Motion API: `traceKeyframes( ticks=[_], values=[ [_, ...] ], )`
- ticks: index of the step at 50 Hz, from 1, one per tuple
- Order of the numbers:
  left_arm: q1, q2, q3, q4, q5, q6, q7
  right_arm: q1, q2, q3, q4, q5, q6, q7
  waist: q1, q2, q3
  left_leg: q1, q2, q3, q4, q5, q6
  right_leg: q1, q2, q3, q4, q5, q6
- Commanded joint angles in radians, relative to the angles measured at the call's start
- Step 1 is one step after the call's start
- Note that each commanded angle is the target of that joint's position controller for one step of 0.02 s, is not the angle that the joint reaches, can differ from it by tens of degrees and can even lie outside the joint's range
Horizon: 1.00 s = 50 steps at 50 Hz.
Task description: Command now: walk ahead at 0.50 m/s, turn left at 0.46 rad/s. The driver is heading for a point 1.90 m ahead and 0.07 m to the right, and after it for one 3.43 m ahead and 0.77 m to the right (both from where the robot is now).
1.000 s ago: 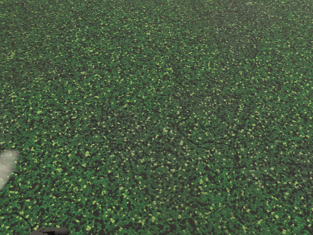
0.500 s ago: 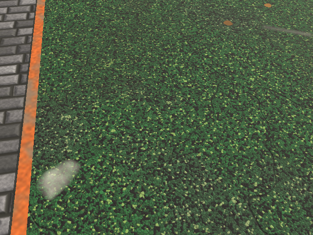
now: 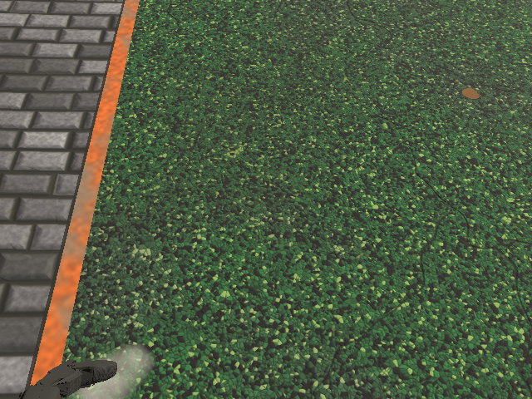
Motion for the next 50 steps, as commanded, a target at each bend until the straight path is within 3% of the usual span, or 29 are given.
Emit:
traceKeyframes(
  ticks=[1,3,4,5,6,7,8,9,10,11,13,16,19,22,26,28,29,30,31,32,33,34,35,36,37,39,41,46,50],
  values=[
    [-0.078,0.1,0.023,-0.082,-0.005,-0.028,-0.015,0.042,-0.143,-0.038,-0.034,0.0,-0.004,-0.01,0.002,0.143,-0.03,-0.019,0.255,-0.188,-0.03,0.219,0.119,0.109,0.034,-0.029,-0.058,0.0,-0.026],
    [-0.029,0.117,0.032,-0.073,-0.003,-0.038,-0.019,0.04,-0.143,-0.038,-0.026,-0.005,0.003,-0.012,0.031,0.176,-0.032,0.029,0.28,-0.216,0.024,0.308,0.105,0.156,0.039,-0.047,-0.073,-0.092,-0.062],
    [0.05,0.135,0.044,-0.05,0.002,-0.042,-0.015,0.027,-0.132,-0.033,-0.03,-0.006,0.005,-0.011,0.076,0.18,-0.065,0.033,0.249,-0.2,0.1,0.426,0.086,0.262,0.057,-0.075,-0.112,-0.098,-0.092],
    [0.169,0.171,0.058,-0.03,0.015,-0.047,-0.01,0.02,-0.097,-0.018,-0.04,-0.013,0.004,-0.006,0.133,0.156,-0.171,-0.018,0.197,-0.156,0.275,0.457,0.056,0.467,-0.007,-0.026,-0.083,-0.079,-0.143],
    [0.314,0.245,0.076,-0.017,0.025,-0.046,-0.006,0.103,-0.047,0.003,-0.053,-0.027,-0.002,-0.007,0.147,-0.015,-0.334,-0.237,0.099,-0.08,0.583,0.2,0.003,0.794,-0.196,0.222,-0.035,-0.082,-0.248],
    [0.4,0.266,0.088,0.042,0.008,-0.03,-0.02,0.212,-0.021,0.013,-0.048,0.01,-0.014,-0.004,0.118,-0.306,-0.4,-0.547,-0.002,-0.017,0.855,-0.299,-0.055,0.994,-0.345,0.666,-0.207,-0.386,-0.376],
    [0.377,0.171,0.063,0.03,-0.02,-0.027,-0.022,0.121,-0.125,-0.005,-0.042,0.022,-0.016,-0.006,0.157,-0.149,-0.275,-0.661,0.059,-0.065,0.942,-0.266,-0.052,0.925,-0.324,0.672,-0.265,-0.618,-0.335],
    [0.309,0.128,0.048,0.019,-0.015,-0.019,-0.017,-0.009,-0.157,-0.013,-0.069,0.016,-0.016,-0.006,0.169,-0.059,-0.145,-0.688,0.098,-0.029,0.938,-0.175,-0.048,0.791,-0.286,0.52,-0.278,-0.583,-0.292],
    [0.259,0.114,0.038,0.011,-0.002,-0.013,-0.015,-0.073,-0.144,-0.01,-0.087,0.0,-0.018,-0.006,0.148,-0.003,-0.073,-0.663,0.134,0.005,0.9,-0.112,-0.049,0.66,-0.246,0.41,-0.296,-0.459,-0.281],
    [0.228,0.096,0.031,0.012,0.006,-0.01,-0.013,-0.092,-0.127,-0.011,-0.095,-0.012,-0.022,-0.002,0.121,-0.004,-0.037,-0.632,0.169,0.016,0.834,-0.063,-0.05,0.576,-0.21,0.338,-0.316,-0.362,-0.279],
    [0.22,0.077,0.023,0.02,0.01,-0.014,-0.008,-0.061,-0.088,-0.005,-0.088,-0.008,-0.023,0.005,0.087,-0.051,-0.046,-0.555,0.202,0.038,0.754,-0.027,-0.055,0.512,-0.163,0.241,-0.351,-0.234,-0.273],
    [0.25,0.119,0.033,0.043,-0.007,-0.017,-0.001,-0.111,-0.049,0.011,-0.111,-0.016,-0.022,0.008,0.091,-0.042,-0.033,-0.576,0.22,0.077,0.611,0.019,-0.08,0.49,-0.167,0.153,-0.393,-0.087,-0.3],
    [0.273,0.147,0.039,0.058,-0.014,-0.007,0.005,-0.202,-0.027,0.024,-0.132,-0.017,-0.03,0.015,0.119,-0.028,-0.022,-0.547,0.214,0.104,0.413,0.189,-0.091,0.484,-0.138,0.061,-0.411,-0.034,-0.278],
    [0.327,0.159,0.039,0.082,-0.022,0.004,0.006,-0.293,-0.025,0.027,-0.151,-0.007,-0.037,0.026,0.155,-0.028,-0.007,-0.48,0.18,0.135,0.262,0.319,-0.095,0.488,-0.124,0.007,-0.403,-0.024,-0.255],
    [0.379,0.172,0.042,0.114,-0.028,0.025,0.01,-0.366,-0.046,0.021,-0.185,0.0,-0.044,0.044,0.158,-0.038,0.015,-0.476,0.16,0.132,0.17,0.275,-0.06,0.596,-0.181,0.025,-0.355,0.008,-0.232],
    [0.367,0.191,0.047,0.119,-0.028,0.037,0.015,-0.32,-0.074,0.008,-0.178,-0.002,-0.046,0.048,0.114,-0.049,-0.013,-0.389,0.136,0.149,0.133,0.218,-0.03,0.636,-0.192,0.015,-0.28,0.155,-0.21],
    [0.351,0.192,0.046,0.117,-0.03,0.041,0.018,-0.226,-0.1,-0.008,-0.151,-0.008,-0.046,0.044,0.055,-0.042,-0.068,-0.248,0.111,0.175,0.101,0.223,-0.006,0.625,-0.163,-0.02,-0.168,0.302,-0.189],
    [0.351,0.167,0.035,0.11,-0.021,0.042,0.02,-0.079,-0.148,-0.031,-0.109,-0.013,-0.043,0.035,-0.011,-0.023,-0.169,-0.021,0.127,0.161,0.112,0.241,0.026,0.545,-0.115,-0.06,0.016,0.319,-0.16],
    [0.357,0.102,0.009,0.077,0.013,0.038,0.023,0.102,-0.228,-0.051,-0.082,-0.024,-0.035,0.022,-0.067,0.13,-0.326,0.272,0.344,-0.088,0.148,0.283,0.095,0.332,-0.046,-0.109,0.353,-0.018,-0.12],
    [0.475,0.016,-0.016,0.068,-0.005,0.016,0.015,0.106,-0.271,-0.053,-0.068,-0.026,-0.032,0.031,0.01,0.38,-0.424,0.495,0.51,-0.542,0.004,0.045,0.242,-0.011,0.108,-0.055,0.631,-0.64,-0.079],
    [0.399,0.131,0.01,0.077,-0.027,0.002,0.008,0.084,-0.172,-0.03,-0.076,-0.014,-0.032,0.034,-0.027,0.242,-0.335,0.436,0.477,-0.537,-0.051,-0.09,0.208,-0.126,0.048,0.024,0.722,-0.64,-0.088],
    [0.307,0.161,0.02,0.048,-0.04,-0.006,0.004,0.022,-0.142,-0.017,-0.079,-0.01,-0.034,0.033,-0.017,0.191,-0.2,0.31,0.442,-0.389,-0.069,-0.044,0.174,-0.167,0.005,-0.001,0.712,-0.541,-0.098],
    [0.268,0.145,0.018,0.045,-0.032,-0.007,0.007,-0.037,-0.128,-0.011,-0.084,-0.017,-0.036,0.035,0.013,0.112,-0.135,0.182,0.4,-0.29,-0.091,0.07,0.158,-0.13,-0.036,-0.023,0.67,-0.454,-0.092],
    [0.254,0.136,0.021,0.043,-0.015,-0.003,0.009,-0.078,-0.105,-0.005,-0.085,-0.024,-0.038,0.039,0.041,0.101,-0.087,0.085,0.365,-0.218,-0.12,0.166,0.154,-0.096,-0.06,-0.026,0.615,-0.402,-0.083],
    [0.275,0.122,0.021,0.047,-0.014,0.006,0.007,-0.099,-0.094,-0.002,-0.084,-0.031,-0.042,0.039,0.071,0.125,-0.084,0.023,0.346,-0.173,-0.148,0.222,0.152,-0.038,-0.079,-0.02,0.59,-0.365,-0.076],
    [0.294,0.087,0.015,0.056,-0.012,0.026,0.009,-0.104,-0.093,-0.004,-0.069,-0.023,-0.056,0.04,0.095,0.127,-0.078,-0.038,0.33,-0.11,-0.192,0.288,0.165,0.002,-0.085,-0.03,0.544,-0.334,-0.057],
    [0.242,0.076,0.013,0.038,-0.004,0.036,0.013,-0.089,-0.115,-0.011,-0.047,-0.021,-0.062,0.034,0.094,0.108,-0.046,-0.058,0.327,-0.061,-0.223,0.334,0.174,-0.04,-0.089,-0.034,0.467,-0.265,-0.039],
    [0.071,0.045,-0.001,-0.005,-0.003,0.022,0.0,-0.027,-0.142,-0.016,0.0,-0.015,-0.05,0.016,0.041,0.092,0.0,-0.045,0.281,0.055,-0.243,0.342,0.129,-0.029,-0.06,-0.062,0.154,0.003,-0.033],
    [-0.051,0.047,-0.007,-0.047,-0.013,0.011,-0.019,0.054,-0.161,-0.02,0.052,-0.005,-0.036,0.012,-0.004,0.089,0.027,0.045,0.316,0.058,-0.216,0.321,0.121,-0.022,-0.027,-0.079,0.022,0.033,-0.051]
  ],
)
Next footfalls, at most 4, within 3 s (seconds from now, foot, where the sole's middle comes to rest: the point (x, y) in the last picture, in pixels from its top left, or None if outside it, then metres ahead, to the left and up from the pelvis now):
0.10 right None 0.25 -0.14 -0.78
0.60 left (194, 381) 0.51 0.13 -0.78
1.14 right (267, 264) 0.83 -0.07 -0.78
1.66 left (175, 195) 1.09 0.20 -0.78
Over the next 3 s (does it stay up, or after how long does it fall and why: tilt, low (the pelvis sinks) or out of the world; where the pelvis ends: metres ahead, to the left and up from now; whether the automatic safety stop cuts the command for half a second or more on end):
stays up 1.67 -0.01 0.01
